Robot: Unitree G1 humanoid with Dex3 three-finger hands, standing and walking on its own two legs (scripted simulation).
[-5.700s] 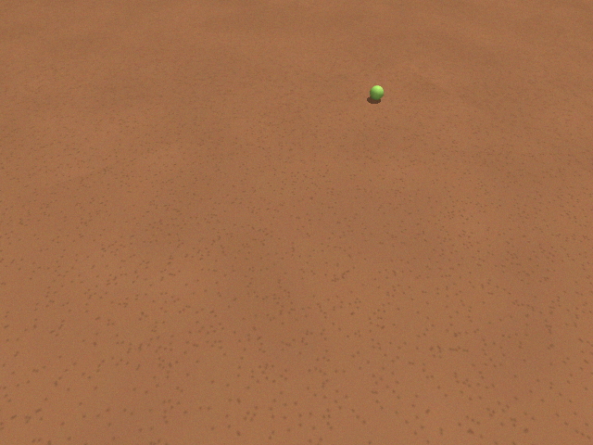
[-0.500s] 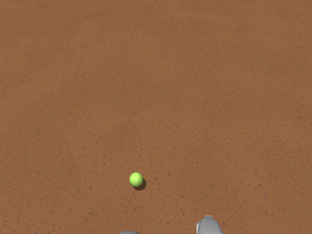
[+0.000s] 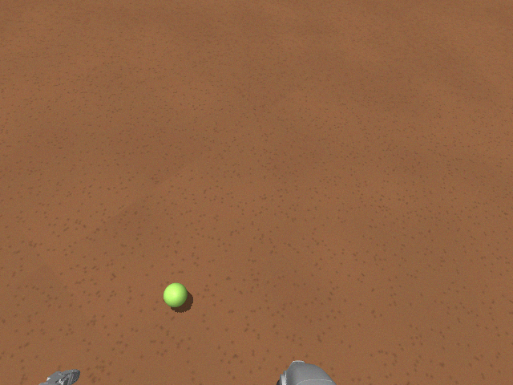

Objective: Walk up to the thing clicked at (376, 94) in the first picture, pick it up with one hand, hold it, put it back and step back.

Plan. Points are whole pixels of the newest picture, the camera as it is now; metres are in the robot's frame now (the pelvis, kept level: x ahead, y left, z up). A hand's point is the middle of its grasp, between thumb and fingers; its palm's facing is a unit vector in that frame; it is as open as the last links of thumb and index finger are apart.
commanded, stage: walk up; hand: left
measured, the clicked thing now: (175, 294) +0.46 +0.24 -0.71
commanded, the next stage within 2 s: stand in 1.54 s
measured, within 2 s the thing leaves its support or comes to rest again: neither
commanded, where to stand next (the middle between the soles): +0.09 -0.03 m, yaw +2 degrees
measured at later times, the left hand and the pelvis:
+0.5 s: hand out of the picture +0.12 +0.24 -0.15, palm faces -0.01 -0.93 -0.37, open 7.3 cm; pelvis +0.03 -0.02 +0.00, yaw +0 degrees
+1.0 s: hand (109, 384) +0.14 +0.22 -0.13, palm faces +0.02 -0.95 -0.32, open 7.3 cm; pelvis +0.04 -0.03 +0.02, yaw +0 degrees
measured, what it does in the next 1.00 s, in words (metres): steps on the spot: right foot, then left foot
